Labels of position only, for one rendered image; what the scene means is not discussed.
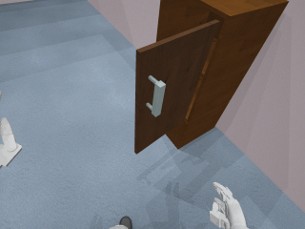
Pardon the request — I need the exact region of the left robot foot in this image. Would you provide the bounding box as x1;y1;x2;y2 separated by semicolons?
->
119;216;132;229

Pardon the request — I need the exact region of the left robot hand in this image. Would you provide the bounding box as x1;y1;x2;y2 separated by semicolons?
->
0;91;22;169

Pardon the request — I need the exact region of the handle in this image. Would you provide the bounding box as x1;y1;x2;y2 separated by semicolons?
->
146;75;166;117

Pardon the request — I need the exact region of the cupboard door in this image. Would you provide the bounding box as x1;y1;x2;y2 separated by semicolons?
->
134;19;220;154

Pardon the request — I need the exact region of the right robot hand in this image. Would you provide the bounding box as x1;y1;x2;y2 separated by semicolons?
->
210;182;247;229

